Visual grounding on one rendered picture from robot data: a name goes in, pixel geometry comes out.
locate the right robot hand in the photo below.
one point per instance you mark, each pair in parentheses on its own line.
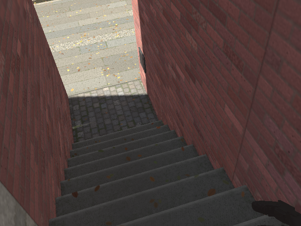
(280,210)

